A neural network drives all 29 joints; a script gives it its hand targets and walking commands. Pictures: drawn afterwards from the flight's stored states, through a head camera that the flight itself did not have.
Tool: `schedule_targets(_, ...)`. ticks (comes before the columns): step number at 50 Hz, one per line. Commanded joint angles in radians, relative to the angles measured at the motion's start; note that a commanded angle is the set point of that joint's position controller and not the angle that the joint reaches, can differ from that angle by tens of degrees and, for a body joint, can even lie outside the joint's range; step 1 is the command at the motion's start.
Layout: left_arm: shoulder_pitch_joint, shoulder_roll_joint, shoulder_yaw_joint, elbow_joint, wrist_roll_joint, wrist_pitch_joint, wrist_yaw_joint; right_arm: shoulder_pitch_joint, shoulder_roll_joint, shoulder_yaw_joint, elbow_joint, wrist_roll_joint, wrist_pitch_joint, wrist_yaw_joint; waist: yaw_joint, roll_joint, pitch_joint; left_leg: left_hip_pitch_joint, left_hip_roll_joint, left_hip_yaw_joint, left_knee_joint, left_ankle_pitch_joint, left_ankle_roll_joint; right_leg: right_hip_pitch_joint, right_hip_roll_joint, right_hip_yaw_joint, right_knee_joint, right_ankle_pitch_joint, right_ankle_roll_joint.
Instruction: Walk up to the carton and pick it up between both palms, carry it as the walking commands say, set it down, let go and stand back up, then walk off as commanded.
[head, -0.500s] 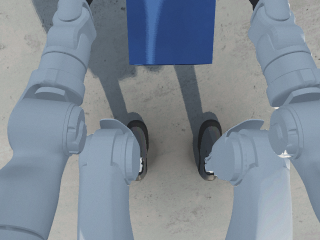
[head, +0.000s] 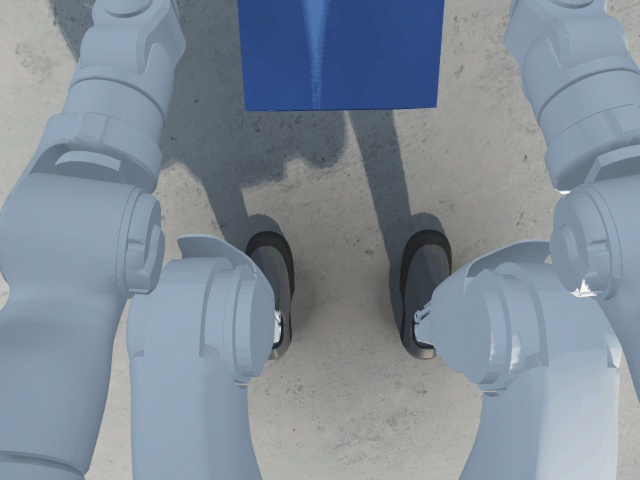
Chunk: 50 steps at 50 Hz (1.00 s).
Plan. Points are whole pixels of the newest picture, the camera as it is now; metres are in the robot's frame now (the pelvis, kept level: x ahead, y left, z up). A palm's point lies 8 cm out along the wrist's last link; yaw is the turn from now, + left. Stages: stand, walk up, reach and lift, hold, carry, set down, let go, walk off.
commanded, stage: reach and lift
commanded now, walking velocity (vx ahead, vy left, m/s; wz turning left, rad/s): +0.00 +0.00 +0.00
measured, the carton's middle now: out of the picture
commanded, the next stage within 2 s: none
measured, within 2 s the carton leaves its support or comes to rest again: leaves its support in 1.20 s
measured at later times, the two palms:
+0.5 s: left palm out of the picture +0.54 +0.16 -0.19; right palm out of the picture +0.55 -0.11 -0.19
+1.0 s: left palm out of the picture +0.55 +0.16 -0.19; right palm out of the picture +0.56 -0.11 -0.18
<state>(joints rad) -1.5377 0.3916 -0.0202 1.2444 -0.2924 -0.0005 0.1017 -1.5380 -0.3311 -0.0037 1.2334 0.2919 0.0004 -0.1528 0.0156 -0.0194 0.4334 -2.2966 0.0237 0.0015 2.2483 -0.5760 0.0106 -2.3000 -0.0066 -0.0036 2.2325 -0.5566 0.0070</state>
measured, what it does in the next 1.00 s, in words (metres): stands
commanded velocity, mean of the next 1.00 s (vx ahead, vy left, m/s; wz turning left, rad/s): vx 0.00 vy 0.00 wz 0.00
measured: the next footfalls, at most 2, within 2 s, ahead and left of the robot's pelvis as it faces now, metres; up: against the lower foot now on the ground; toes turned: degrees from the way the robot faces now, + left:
none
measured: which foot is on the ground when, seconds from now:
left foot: down 0.00-1.00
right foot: down 0.00-1.00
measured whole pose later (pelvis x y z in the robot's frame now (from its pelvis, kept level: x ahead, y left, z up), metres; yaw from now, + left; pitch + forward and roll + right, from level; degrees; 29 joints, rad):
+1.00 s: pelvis +0.01 +0.00 -0.01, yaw +1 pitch +35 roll -1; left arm -1.54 0.30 0.13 1.18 -0.06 0.14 0.03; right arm -1.54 -0.22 -0.22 1.18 0.05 0.13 -0.08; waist 0.01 -0.03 0.41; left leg -2.28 0.01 -0.01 2.29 -0.62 0.00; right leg -2.28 0.03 0.01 2.28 -0.61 0.02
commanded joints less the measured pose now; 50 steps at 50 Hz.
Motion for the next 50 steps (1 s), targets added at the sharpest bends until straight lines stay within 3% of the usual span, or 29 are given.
schedule_targets(1, -0.253, 0.086, 0.008, -0.08, 0.001, -0.016, 0.0, -0.221, -0.069, -0.018, -0.08, -0.011, -0.017, -0.001, 0.009, 0.027, -1.212, 0.585, -0.043, -0.009, -0.175, 0.343, -0.034, 0.593, 0.051, 0.0, -0.139, 0.315, 0.023)
schedule_targets(18, -0.315, 0.006, 0.021, -0.078, 0.06, -0.018, 0.015, -0.277, 0.008, -0.039, -0.064, -0.059, -0.021, -0.008, 0.014, 0.023, -1.194, 0.622, -0.072, -0.01, -0.192, 0.331, -0.036, 0.611, 0.08, -0.007, -0.141, 0.296, 0.027)
schedule_targets(23, -0.323, -0.07, 0.01, -0.091, 0.072, -0.022, 0.006, -0.271, 0.063, -0.053, -0.068, -0.09, -0.025, -0.005, -0.004, 0.028, -1.18, 0.628, -0.086, -0.008, -0.192, 0.343, -0.041, 0.625, 0.093, -0.006, -0.146, 0.314, 0.025)
schedule_targets(29, -0.391, -0.346, -0.036, -0.12, 0.09, -0.006, -0.065, -0.344, 0.345, -0.02, -0.091, -0.112, -0.009, 0.068, -0.007, 0.032, -1.121, 0.622, -0.103, -0.011, -0.189, 0.343, -0.037, 0.596, 0.11, -0.009, -0.141, 0.307, 0.017)
schedule_targets(34, -0.502, -0.805, -0.055, -0.183, 0.152, 0.055, -0.214, -0.437, 0.832, -0.006, -0.157, -0.183, 0.054, 0.216, -0.023, 0.016, -1.038, 0.559, -0.132, 0.004, -0.165, 0.314, -0.027, 0.548, 0.134, -0.025, -0.128, 0.279, 0.001)
schedule_targets(40, -0.438, -0.959, -0.027, -0.222, 0.183, 0.098, -0.291, -0.384, 0.976, -0.026, -0.19, -0.206, 0.098, 0.294, -0.005, 0.022, -0.984, 0.505, -0.138, 0.03, -0.14, 0.314, -0.009, 0.52, 0.151, -0.042, -0.108, 0.286, -0.01)
schedule_targets(50, -0.369, -1.069, -0.041, -0.259, 0.165, 0.116, -0.324, -0.336, 1.085, -0.012, -0.22, -0.188, 0.11, 0.321, -0.006, 0.025, -0.99, 0.484, -0.143, 0.026, -0.123, 0.39, 0.005, 0.488, 0.161, -0.038, -0.089, 0.361, -0.02)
